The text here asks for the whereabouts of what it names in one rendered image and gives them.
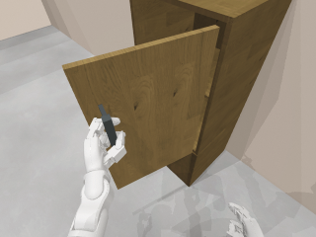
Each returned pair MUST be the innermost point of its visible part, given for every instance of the robot left hand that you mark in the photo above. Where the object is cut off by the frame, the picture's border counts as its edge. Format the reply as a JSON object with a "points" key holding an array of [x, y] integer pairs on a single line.
{"points": [[96, 143]]}

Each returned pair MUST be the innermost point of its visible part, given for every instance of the cupboard door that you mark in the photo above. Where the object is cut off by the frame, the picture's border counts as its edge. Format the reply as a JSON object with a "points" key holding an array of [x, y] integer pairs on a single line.
{"points": [[156, 89]]}

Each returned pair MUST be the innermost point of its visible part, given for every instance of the robot left forearm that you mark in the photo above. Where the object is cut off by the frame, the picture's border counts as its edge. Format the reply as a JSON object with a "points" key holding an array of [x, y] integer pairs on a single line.
{"points": [[92, 216]]}

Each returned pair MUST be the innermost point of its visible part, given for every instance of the handle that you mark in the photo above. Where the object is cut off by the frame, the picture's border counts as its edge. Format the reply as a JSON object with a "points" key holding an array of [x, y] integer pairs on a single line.
{"points": [[109, 126]]}

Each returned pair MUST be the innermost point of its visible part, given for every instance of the robot right hand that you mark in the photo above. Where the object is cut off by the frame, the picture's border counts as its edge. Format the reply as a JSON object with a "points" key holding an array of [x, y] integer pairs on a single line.
{"points": [[249, 227]]}

